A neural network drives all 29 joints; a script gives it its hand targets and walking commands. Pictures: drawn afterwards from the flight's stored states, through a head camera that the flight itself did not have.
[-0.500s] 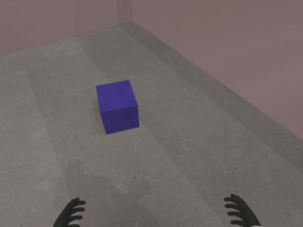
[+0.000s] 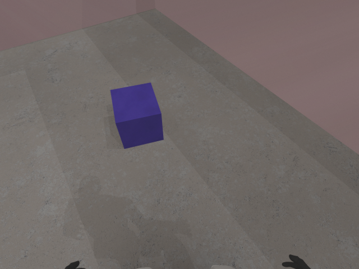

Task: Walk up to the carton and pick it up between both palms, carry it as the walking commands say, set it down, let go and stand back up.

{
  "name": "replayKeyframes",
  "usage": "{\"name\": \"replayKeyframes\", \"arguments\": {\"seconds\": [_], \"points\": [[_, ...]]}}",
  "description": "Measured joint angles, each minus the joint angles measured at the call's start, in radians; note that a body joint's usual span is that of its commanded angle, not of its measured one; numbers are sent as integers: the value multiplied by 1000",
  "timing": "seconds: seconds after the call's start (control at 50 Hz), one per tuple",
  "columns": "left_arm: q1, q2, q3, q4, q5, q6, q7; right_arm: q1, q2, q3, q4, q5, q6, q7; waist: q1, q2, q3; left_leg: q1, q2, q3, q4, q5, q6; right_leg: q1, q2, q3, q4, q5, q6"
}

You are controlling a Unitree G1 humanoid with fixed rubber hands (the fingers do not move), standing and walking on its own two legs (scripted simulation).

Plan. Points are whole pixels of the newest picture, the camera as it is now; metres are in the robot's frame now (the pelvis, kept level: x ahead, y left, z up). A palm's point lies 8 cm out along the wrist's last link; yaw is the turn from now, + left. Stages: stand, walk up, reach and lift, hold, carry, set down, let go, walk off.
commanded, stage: stand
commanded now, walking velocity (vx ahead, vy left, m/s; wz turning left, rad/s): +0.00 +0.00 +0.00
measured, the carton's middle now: (137, 115) +1.08 +0.27 -0.61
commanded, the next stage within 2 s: walk up in 0.78 s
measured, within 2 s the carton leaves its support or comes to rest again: neither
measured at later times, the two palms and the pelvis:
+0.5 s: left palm out of the picture +0.11 +0.27 -0.09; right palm out of the picture +0.08 -0.29 -0.10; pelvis +0.00 +0.00 +0.03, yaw +0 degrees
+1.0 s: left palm out of the picture +0.09 +0.28 -0.08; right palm out of the picture +0.08 -0.28 -0.09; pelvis +0.00 +0.00 +0.04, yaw +0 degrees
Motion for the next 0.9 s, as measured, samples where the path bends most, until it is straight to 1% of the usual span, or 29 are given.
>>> {"name": "replayKeyframes", "arguments": {"seconds": [0.2, 0.4, 0.52, 0.64, 0.9], "points": [[-33, -2, -11, 71, 0, -6, 3, -32, -2, 0, 80, 3, -1, -1, -3, 5, -8, 61, -1, 4, -93, 45, -4, 55, -1, 3, -82, 40, -2], [-53, -2, -12, 116, -1, -1, 5, -33, -13, -4, 146, 5, 0, -2, -8, 11, -12, 132, 2, 4, -218, 108, -6, 126, 2, 2, -207, 103, -2], [-64, -5, -15, 138, -4, -5, 3, -32, -9, -3, 165, 5, -5, 0, -11, 11, -17, 169, 4, 4, -290, 146, -8, 163, 4, 2, -280, 142, -2], [-73, -9, -15, 151, -4, -5, 1, -34, -2, -1, 179, 3, -6, 1, -8, 9, -20, 200, 7, 7, -347, 177, -10, 194, 6, 4, -339, 175, -1], [-65, -5, -7, 181, -2, -6, -2, -32, 2, -6, 185, 2, -10, 2, -5, 8, -29, 227, 8, 8, -413, 214, -9, 224, 7, 4, -413, 217, 2]]}}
